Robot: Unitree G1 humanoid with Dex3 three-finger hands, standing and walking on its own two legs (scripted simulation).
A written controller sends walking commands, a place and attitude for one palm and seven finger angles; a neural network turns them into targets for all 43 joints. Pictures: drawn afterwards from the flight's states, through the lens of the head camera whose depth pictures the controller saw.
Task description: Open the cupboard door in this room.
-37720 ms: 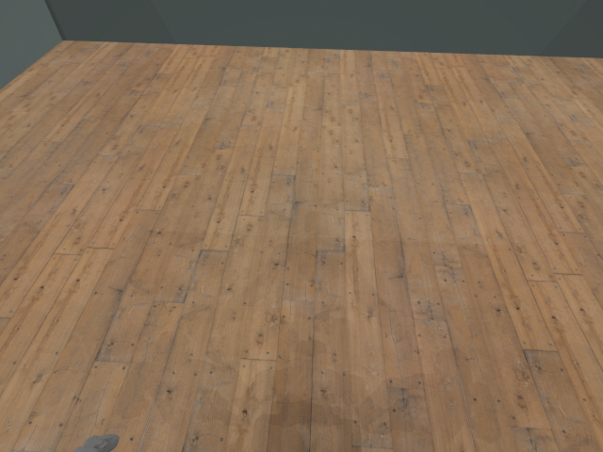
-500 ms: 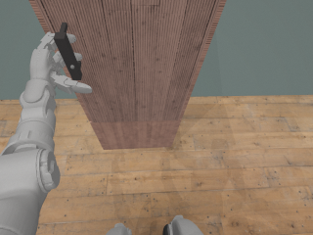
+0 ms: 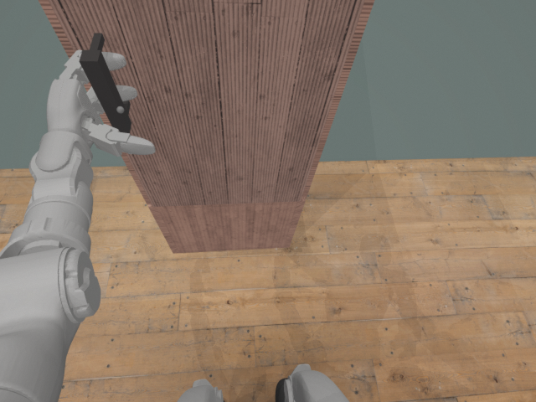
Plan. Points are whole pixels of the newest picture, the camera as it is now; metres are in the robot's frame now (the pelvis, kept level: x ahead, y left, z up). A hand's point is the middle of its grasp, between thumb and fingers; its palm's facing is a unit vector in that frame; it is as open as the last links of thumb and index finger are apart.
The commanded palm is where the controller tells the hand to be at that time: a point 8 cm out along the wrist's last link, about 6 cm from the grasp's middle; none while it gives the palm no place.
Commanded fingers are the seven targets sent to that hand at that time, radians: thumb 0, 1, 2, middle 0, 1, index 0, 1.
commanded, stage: slide the fingers in behind the handle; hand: left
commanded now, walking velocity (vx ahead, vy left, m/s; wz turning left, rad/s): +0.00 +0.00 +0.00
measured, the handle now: (111, 86) +0.56 +0.19 +0.10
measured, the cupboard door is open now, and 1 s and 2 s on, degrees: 0 0 47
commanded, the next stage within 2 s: close the thumb around the handle in 0.02 s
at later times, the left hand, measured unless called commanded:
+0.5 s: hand (117, 112) +0.51 +0.17 +0.11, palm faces -0.01 -1.00 +0.00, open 9.9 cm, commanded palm +0.48 +0.22 +0.10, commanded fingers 0.00 0.62 0.78 -0.38 -1.32 -0.38 -1.32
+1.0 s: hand (121, 113) +0.51 +0.17 +0.10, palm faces -0.02 -1.00 +0.00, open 5.8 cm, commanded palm +0.47 +0.22 +0.10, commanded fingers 0.00 0.90 0.90 -0.40 -1.35 -0.40 -1.35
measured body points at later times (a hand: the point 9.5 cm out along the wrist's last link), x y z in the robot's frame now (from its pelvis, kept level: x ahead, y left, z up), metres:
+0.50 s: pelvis +0.00 +0.00 +0.00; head +0.11 +0.01 +0.44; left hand +0.50 +0.23 +0.11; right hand +0.01 -0.26 -0.11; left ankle -0.01 +0.10 -0.69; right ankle +0.02 -0.11 -0.69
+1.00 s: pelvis +0.00 +0.01 +0.00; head +0.10 +0.02 +0.44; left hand +0.50 +0.22 +0.11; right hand +0.00 -0.26 -0.11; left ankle -0.01 +0.10 -0.69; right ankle +0.02 -0.11 -0.69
